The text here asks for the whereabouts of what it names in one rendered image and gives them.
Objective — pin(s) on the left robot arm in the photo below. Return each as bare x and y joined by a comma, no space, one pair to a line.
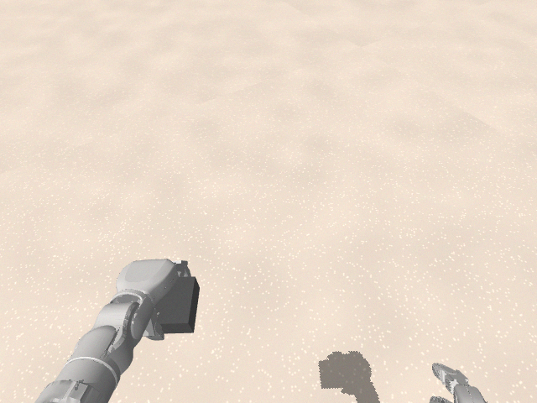
92,372

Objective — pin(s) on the right robot hand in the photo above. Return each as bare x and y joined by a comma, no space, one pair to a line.
457,383

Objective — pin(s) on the small box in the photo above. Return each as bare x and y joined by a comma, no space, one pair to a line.
176,311

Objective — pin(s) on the left robot hand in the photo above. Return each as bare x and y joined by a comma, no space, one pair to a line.
155,278

